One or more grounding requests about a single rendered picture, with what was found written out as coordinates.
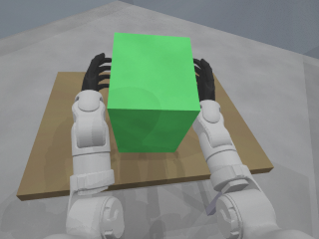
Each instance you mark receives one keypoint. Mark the robot right upper arm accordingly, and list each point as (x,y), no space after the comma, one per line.
(247,214)

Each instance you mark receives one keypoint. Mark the carton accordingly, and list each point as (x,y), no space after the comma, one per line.
(153,97)

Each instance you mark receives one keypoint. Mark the left robot forearm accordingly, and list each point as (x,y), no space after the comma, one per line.
(90,140)

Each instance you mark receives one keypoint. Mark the robot right hand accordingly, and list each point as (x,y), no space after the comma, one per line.
(205,80)

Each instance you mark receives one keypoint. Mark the table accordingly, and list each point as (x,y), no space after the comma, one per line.
(50,163)

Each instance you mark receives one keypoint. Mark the robot left upper arm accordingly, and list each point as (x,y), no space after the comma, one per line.
(99,217)

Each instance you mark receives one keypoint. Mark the robot left hand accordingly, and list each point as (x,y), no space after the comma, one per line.
(92,78)

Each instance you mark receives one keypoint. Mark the right robot forearm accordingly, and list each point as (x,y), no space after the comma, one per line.
(228,174)

